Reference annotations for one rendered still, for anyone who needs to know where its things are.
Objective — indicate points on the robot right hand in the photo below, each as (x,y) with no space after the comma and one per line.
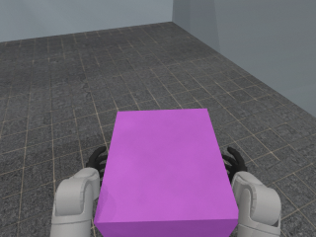
(238,164)

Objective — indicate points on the robot left hand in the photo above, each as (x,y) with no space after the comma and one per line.
(95,160)

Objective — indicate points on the right robot forearm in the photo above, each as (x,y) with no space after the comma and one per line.
(259,213)

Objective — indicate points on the left robot forearm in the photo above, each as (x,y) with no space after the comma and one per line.
(73,204)

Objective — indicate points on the carton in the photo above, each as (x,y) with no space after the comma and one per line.
(165,177)

